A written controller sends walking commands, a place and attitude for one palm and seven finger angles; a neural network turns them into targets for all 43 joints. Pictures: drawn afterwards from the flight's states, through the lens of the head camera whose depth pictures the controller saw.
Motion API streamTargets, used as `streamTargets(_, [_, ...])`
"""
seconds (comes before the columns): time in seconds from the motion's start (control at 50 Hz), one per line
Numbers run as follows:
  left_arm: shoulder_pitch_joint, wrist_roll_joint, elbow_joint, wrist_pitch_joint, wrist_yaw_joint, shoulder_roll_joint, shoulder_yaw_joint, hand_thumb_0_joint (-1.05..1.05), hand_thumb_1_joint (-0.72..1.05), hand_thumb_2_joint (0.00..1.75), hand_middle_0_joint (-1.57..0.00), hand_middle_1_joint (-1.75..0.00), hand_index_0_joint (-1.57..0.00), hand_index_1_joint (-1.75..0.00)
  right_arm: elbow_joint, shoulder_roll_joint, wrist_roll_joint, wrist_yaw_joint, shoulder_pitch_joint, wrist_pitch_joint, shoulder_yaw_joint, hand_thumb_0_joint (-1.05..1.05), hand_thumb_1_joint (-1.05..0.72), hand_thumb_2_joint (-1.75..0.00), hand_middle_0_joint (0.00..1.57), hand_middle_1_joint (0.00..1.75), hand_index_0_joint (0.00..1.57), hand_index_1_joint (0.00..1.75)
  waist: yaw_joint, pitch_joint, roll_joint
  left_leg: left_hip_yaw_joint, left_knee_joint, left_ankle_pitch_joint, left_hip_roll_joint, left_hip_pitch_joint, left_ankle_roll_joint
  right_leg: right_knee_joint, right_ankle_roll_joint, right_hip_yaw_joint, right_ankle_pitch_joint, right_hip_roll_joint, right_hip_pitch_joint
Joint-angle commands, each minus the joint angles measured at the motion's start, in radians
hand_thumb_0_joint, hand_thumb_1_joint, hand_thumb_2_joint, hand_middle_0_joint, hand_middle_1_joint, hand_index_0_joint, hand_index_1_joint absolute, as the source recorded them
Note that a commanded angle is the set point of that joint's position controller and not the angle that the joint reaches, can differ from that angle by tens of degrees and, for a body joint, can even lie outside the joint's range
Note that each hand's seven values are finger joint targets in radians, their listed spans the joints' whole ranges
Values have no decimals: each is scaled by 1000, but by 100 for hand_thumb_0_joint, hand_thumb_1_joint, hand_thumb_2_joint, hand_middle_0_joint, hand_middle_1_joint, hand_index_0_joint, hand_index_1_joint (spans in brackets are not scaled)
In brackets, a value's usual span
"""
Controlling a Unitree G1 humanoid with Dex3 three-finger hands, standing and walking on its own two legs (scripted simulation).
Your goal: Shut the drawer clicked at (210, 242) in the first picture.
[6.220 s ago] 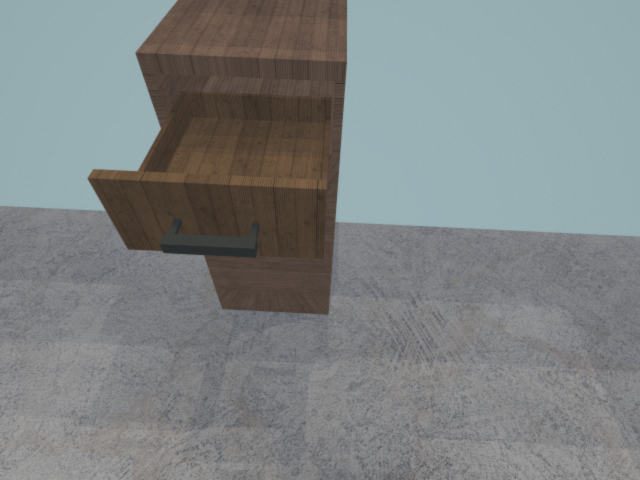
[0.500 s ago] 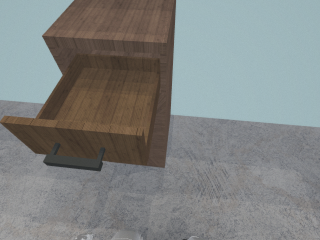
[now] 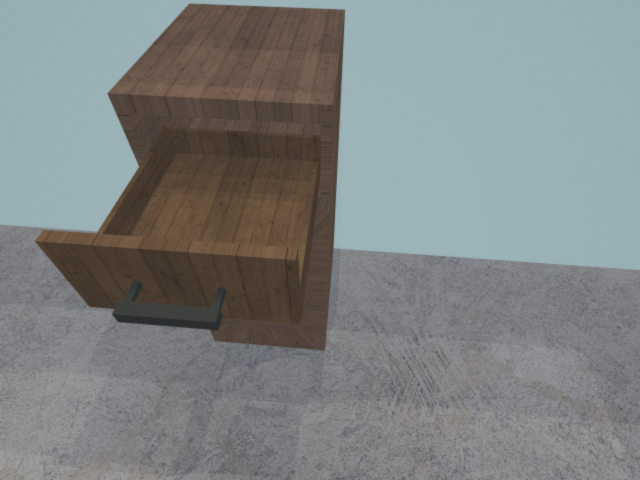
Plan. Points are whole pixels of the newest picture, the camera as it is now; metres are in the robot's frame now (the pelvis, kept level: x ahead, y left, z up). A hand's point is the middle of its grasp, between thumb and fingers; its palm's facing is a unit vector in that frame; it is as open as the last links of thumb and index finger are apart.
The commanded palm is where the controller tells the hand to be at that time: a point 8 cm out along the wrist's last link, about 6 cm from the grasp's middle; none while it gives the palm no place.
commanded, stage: look again from close up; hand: left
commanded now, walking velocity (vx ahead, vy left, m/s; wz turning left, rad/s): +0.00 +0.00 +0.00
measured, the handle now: (173, 303) +0.34 +0.21 +0.02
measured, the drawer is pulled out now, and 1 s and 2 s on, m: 0.30 0.29 0.29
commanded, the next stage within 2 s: raise the hand and make a fist in 0.52 s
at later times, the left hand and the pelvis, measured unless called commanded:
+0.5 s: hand out of the picture +0.01 +0.13 -0.17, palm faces +0.05 -0.97 -0.22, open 7.3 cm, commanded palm none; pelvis +0.01 -0.04 +0.00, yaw +0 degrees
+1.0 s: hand (215, 475) +0.14 +0.13 -0.03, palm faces +0.00 -1.00 -0.02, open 6.3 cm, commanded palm +0.11 +0.20 -0.03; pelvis +0.00 -0.06 -0.04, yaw +0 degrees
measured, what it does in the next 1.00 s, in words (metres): steps on the spot: right foot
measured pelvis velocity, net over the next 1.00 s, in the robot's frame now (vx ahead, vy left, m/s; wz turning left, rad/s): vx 0.00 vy -0.06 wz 0.00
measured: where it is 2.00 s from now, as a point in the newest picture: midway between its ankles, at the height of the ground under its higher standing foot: outside the picture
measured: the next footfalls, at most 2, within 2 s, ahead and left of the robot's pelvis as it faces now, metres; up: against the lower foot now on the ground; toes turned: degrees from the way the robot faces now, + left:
right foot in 0.06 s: +0.04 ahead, -0.12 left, +0.00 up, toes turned -2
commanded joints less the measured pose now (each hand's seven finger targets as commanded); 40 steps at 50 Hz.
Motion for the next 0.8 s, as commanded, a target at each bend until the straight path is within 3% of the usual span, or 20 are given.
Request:
streamTargets(0.0, [159,-1,48,-63,43,68,-17,0,90,90,-20,-30,-20,-30,-63,-239,31,4,-156,-14,-54,0,-90,-90,20,30,20,30,132,77,-7,-50,184,61,189,-170,64,-415,-19,111,275,-75,168])
streamTargets(0.02, [152,5,-2,-73,41,123,-20,0,90,90,-20,-30,-20,-30,-122,-96,25,27,-139,7,-31,0,-90,-90,20,30,20,30,88,124,-288,19,373,-282,29,-279,14,-641,-36,328,-34,-192,60])
streamTargets(0.04, [96,3,-29,-84,40,94,-30,0,90,90,-20,-30,-20,-30,-114,-103,10,35,-80,15,-31,0,-90,-90,20,30,20,30,22,113,-137,-19,494,-267,33,-257,8,-641,-104,357,63,-237,23])
streamTargets(0.06, [56,-1,-38,-103,36,130,-28,0,90,90,-20,-30,-20,-30,-93,-71,9,43,-13,18,-25,0,-90,-90,20,30,20,30,0,-3,-6,3,493,-246,38,-212,-2,-613,-153,315,196,-256,113])
streamTargets(0.08, [26,6,-42,-94,31,152,-22,0,90,90,-20,-30,-20,-30,-79,-53,17,49,19,11,-24,0,-90,-90,20,30,20,30,-14,-120,37,33,450,-244,6,-124,1,-540,-151,200,245,-194,163])
streamTargets(0.1, [32,1,-43,-103,40,135,-2,0,90,90,-20,-30,-20,-30,-71,-67,21,42,17,11,-22,0,-90,-90,20,30,20,30,3,-158,-215,15,480,-242,1,-194,2,-494,-156,241,383,-163,257])
streamTargets(0.12, [7,-3,-33,-102,47,106,-4,0,90,90,-20,-30,-20,-30,-73,-103,23,32,4,12,-26,0,-90,-90,20,30,20,30,-1,-137,-301,-4,488,-251,36,-202,10,-479,-175,234,430,-191,241])
streamTargets(0.2, [-46,-6,-36,-61,43,71,-17,0,90,90,-20,-30,-20,-30,-16,-61,21,16,44,11,-10,0,-90,-90,20,30,20,30,-23,64,6,0,130,-105,27,58,7,-444,-118,154,32,-109,-53])
streamTargets(0.24, [-2,-11,-32,-50,38,37,-22,0,90,90,-20,-30,-20,-30,-17,-108,11,8,30,4,-13,0,-90,-90,20,30,20,30,11,142,188,-147,-29,-148,149,-67,61,-375,-71,100,20,-13,-19])
streamTargets(0.28, [20,-3,-13,-53,36,33,-29,0,90,90,-20,-30,-20,-30,-25,-120,14,6,-27,-1,-12,0,-90,-90,20,30,20,30,41,153,206,-194,-105,-196,165,-172,84,-371,-56,58,123,-10,120])
streamTargets(0.4, [49,-9,19,-76,29,50,-38,0,90,90,-20,-30,-20,-30,1,-106,24,-1,-22,-2,-4,0,-90,-90,20,30,20,30,21,99,-22,-64,-5,-61,83,-23,40,-503,-70,159,218,-76,119])
streamTargets(0.58, [69,-10,40,-88,33,61,-39,0,90,90,-20,-30,-20,-30,43,-119,28,-4,-34,-11,4,0,-90,-90,20,30,20,30,21,32,-13,-45,-2,61,90,46,28,-480,-65,148,465,-88,199])
streamTargets(0.6, [158,1,80,-100,79,96,-23,0,90,90,-20,-30,-20,-30,-29,-160,37,1,-141,-13,-13,0,-90,-90,20,30,20,30,73,105,-207,4,231,9,93,-101,2,-474,39,224,1024,-154,215])
streamTargets(0.62, [-573,-228,-1431,-322,37,266,-10,0,90,90,-22,-32,-22,-32,-383,-354,78,-46,-125,-168,-34,0,-90,-90,20,30,20,30,-76,-369,64,-17,58,136,-4,186,52,-386,-16,156,707,-79,264])
streamTargets(0.64, [-229,-151,-1211,-259,81,222,23,0,90,90,-24,-34,-24,-34,-322,-247,62,-76,-229,-246,-3,0,-90,-90,20,30,20,30,22,-355,279,11,43,236,-3,216,62,-377,-57,119,479,-4,266])
streamTargets(0.66, [-188,-167,-1190,-206,131,182,-17,0,90,90,-26,-37,-26,-37,-287,-275,75,-78,-235,-274,-27,0,-90,-90,20,30,20,30,2,-245,322,-5,48,185,1,136,33,-403,-62,79,340,-6,189])
streamTargets(0.68, [117,-164,-935,-107,127,-7,-85,0,90,90,-28,-39,-28,-39,-270,-210,86,-67,-185,-271,-22,0,-90,-90,20,30,20,30,0,-157,186,-29,52,163,16,75,40,-402,-50,43,334,-4,160])
streamTargets(0.7, [1,-209,-1143,-122,104,-7,-104,0,90,90,-30,-41,-30,-41,-351,-242,97,-71,-212,-284,-22,0,-90,-90,20,30,20,30,1,-66,142,-54,68,145,12,44,46,-398,-40,45,343,-3,133])
streamTargets(0.76, [108,-202,-1068,-227,33,61,-2,0,90,90,-36,-47,-36,-47,-417,-271,65,-75,-214,-330,-48,0,-90,-90,20,30,20,30,-25,-9,-171,-49,179,38,-17,-77,58,-407,-8,46,220,-10,-27])
streamTargets(0.78, [196,-204,-991,-265,-13,27,5,0,90,90,-38,-50,-38,-50,-434,-266,56,-63,-204,-330,-56,0,-90,-90,20,30,20,30,3,1,-272,-50,206,9,-19,-156,45,-377,6,50,210,-11,-52])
